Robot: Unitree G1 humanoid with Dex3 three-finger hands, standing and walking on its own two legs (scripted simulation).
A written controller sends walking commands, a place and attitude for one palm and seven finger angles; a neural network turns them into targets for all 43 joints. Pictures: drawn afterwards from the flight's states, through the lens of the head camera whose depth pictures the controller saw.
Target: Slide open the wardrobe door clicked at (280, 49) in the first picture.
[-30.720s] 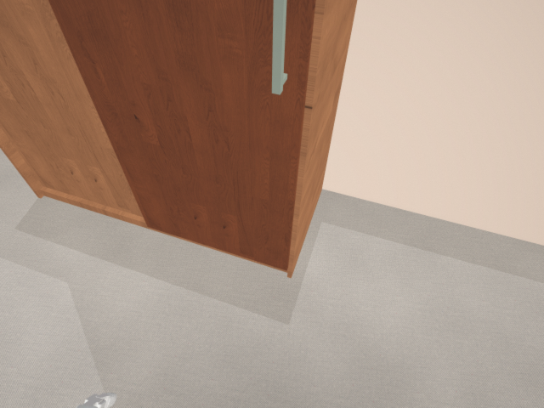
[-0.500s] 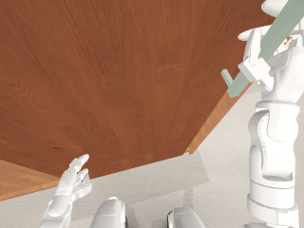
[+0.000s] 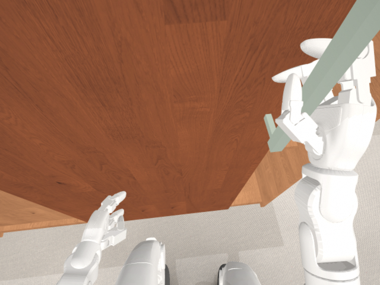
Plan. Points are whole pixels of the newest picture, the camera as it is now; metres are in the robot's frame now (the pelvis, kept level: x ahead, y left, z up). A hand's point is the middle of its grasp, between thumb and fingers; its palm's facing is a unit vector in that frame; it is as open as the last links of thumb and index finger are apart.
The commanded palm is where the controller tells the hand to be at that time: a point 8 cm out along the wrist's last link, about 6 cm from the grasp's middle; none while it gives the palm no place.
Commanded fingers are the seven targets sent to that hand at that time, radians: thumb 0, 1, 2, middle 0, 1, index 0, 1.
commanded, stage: step sideways, sliding the door along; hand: right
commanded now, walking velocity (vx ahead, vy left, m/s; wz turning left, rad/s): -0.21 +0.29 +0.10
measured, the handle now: (303, 83) +0.34 -0.15 +0.23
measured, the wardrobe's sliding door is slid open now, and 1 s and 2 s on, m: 0.18 0.43 0.43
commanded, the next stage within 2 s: stop walking and hold the door there in 1.48 s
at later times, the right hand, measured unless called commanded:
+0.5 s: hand (188, 122) +0.30 -0.01 +0.23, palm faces +0.14 +0.99 +0.01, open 6.1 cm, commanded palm +0.28 +0.00 +0.21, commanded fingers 0.00 -0.90 -0.90 0.45 1.40 0.45 1.40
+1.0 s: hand (66, 134) +0.29 +0.13 +0.23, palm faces +0.12 +0.99 +0.00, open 5.7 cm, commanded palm +0.27 +0.14 +0.21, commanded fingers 0.00 -0.90 -0.90 0.45 1.40 0.45 1.40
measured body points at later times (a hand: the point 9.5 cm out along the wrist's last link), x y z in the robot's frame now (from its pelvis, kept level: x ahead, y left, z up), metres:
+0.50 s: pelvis -0.07 +0.12 -0.01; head +0.02 +0.12 +0.43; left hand +0.14 +0.35 -0.10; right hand +0.28 -0.06 +0.22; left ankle -0.06 +0.25 -0.69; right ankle -0.03 -0.04 -0.74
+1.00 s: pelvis -0.11 +0.26 +0.00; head -0.03 +0.24 +0.44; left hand +0.09 +0.47 -0.11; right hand +0.28 +0.07 +0.23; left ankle -0.14 +0.39 -0.63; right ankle -0.06 +0.10 -0.74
